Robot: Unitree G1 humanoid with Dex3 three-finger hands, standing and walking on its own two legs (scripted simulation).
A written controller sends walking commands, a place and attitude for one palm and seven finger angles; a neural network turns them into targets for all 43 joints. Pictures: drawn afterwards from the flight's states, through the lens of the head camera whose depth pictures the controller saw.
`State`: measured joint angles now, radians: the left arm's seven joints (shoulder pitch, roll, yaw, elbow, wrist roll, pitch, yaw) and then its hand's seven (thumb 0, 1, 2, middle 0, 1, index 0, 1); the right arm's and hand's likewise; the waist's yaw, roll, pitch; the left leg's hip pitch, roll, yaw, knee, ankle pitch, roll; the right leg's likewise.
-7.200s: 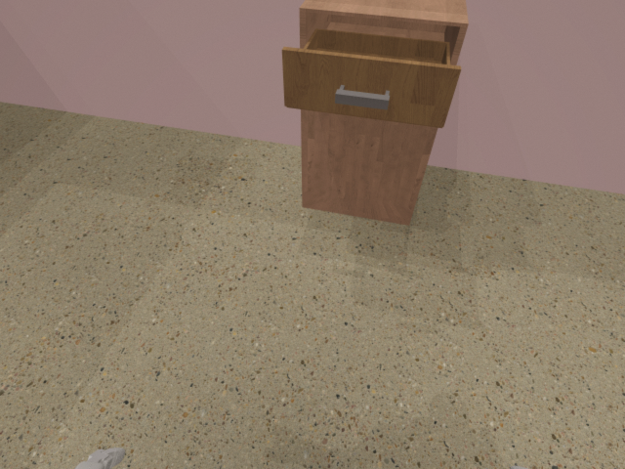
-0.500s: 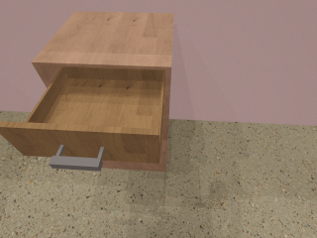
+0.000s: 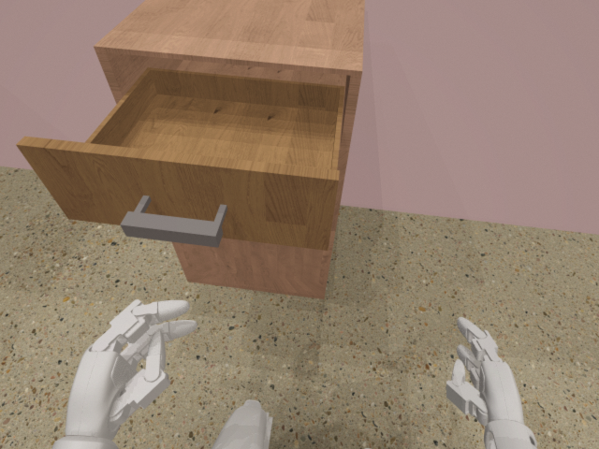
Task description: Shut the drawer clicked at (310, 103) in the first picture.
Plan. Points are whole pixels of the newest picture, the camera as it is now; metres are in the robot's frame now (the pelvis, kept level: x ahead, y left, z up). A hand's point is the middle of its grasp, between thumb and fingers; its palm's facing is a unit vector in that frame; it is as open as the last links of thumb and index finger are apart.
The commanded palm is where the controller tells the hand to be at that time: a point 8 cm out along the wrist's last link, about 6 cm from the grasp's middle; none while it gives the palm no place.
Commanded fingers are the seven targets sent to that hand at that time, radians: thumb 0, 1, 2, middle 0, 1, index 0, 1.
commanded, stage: raise the hand and make a fist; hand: left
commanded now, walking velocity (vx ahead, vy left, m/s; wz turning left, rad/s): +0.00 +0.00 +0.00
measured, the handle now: (178, 217) +0.40 +0.23 +0.06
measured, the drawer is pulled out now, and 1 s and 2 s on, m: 0.28 0.28 0.28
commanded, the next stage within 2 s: bring the fist close to the handle in 1.34 s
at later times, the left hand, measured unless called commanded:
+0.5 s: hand (153, 335) +0.21 +0.19 +0.11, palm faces -0.04 -1.00 -0.06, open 3.2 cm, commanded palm +0.18 +0.24 +0.12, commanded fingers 0.00 0.90 0.90 -1.28 -1.47 -1.28 -1.47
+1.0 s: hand (118, 307) +0.21 +0.20 +0.17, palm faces +0.04 -0.99 -0.12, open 3.3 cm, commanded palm +0.17 +0.25 +0.17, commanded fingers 0.00 0.90 0.90 -1.40 -1.60 -1.40 -1.60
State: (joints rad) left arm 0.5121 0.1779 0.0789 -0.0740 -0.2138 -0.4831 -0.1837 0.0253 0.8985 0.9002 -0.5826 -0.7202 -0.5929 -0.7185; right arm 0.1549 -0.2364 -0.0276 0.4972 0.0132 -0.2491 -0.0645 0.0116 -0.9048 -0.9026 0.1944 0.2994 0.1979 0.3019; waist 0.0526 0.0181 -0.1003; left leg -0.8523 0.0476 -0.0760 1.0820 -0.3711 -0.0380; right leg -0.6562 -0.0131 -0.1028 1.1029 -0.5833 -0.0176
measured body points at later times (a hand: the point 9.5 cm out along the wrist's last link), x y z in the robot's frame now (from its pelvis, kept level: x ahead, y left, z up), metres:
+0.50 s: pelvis +0.01 +0.03 +0.02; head +0.03 +0.02 +0.47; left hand +0.20 +0.24 +0.11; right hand +0.17 -0.23 -0.04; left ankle +0.10 +0.14 -0.66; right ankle -0.01 -0.11 -0.66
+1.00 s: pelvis +0.03 +0.01 +0.05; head +0.02 +0.00 +0.50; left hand +0.20 +0.26 +0.17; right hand +0.23 -0.20 -0.01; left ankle +0.10 +0.14 -0.66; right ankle -0.01 -0.11 -0.66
